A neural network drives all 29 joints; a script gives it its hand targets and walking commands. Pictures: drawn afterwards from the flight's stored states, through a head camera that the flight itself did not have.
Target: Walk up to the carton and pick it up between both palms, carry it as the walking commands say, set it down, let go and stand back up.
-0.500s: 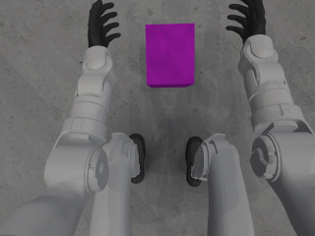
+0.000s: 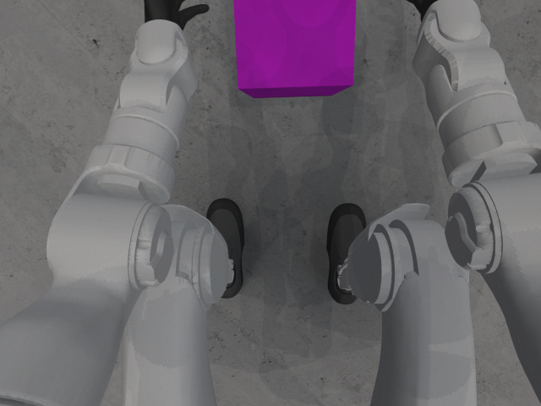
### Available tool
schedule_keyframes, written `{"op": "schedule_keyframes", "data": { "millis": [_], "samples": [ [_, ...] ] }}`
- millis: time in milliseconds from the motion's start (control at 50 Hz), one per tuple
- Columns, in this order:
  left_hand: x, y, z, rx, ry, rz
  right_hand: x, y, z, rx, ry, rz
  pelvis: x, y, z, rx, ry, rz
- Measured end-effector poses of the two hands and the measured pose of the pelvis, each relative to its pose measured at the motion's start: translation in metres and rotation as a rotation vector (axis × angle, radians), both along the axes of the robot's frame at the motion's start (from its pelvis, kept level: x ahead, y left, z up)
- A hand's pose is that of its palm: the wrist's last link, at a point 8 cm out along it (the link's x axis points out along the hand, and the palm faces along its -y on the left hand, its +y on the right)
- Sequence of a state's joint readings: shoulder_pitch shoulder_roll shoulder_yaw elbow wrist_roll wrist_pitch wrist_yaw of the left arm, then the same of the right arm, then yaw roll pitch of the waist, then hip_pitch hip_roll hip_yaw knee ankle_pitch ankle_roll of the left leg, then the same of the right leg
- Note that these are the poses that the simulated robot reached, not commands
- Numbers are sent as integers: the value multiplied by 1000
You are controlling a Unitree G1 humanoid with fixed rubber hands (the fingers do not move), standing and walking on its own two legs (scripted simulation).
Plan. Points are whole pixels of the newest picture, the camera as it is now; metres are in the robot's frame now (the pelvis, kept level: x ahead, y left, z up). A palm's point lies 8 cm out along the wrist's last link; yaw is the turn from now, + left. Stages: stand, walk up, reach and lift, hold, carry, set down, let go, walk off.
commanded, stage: reach and lift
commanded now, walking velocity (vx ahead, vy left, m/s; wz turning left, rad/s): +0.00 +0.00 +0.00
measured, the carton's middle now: (292, 31) +0.54 -0.01 -0.31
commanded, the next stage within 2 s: none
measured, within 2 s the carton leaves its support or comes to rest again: leaves its support in 1.22 s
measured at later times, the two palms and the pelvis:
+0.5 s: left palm (172, 14) +0.55 +0.14 -0.23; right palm (419, 10) +0.54 -0.17 -0.24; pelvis +0.00 +0.01 -0.05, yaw +0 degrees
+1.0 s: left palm (198, 15) +0.54 +0.11 -0.23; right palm (394, 10) +0.54 -0.13 -0.24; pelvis +0.00 +0.01 -0.04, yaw -1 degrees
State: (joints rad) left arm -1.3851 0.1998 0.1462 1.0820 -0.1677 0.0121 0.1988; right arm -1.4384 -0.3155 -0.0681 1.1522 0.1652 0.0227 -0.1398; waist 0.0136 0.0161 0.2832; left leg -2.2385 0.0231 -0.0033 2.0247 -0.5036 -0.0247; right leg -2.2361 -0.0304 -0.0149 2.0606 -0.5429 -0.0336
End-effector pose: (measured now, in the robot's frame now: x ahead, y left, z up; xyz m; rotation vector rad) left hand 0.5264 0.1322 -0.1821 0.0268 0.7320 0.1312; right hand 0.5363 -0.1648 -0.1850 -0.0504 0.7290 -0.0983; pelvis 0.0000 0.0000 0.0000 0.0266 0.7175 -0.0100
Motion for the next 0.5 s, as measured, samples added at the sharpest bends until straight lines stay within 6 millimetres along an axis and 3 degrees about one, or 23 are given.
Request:
{"op": "schedule_keyframes", "data": {
  "millis": [260, 360, 500],
  "samples": [
    [14, 10, -47, 19, 28, -21, 0, 0, -57, -2, 27, 26, -3, 6, -38, -5, -67, 6],
    [20, 11, -56, 19, 17, -21, 7, -5, -63, -7, 7, 21, -2, 7, -47, -7, -78, 6],
    [20, 9, -52, 11, 12, -25, 6, -2, -60, -2, 7, 33, 0, 8, -48, -7, -75, 6]
  ]
}}
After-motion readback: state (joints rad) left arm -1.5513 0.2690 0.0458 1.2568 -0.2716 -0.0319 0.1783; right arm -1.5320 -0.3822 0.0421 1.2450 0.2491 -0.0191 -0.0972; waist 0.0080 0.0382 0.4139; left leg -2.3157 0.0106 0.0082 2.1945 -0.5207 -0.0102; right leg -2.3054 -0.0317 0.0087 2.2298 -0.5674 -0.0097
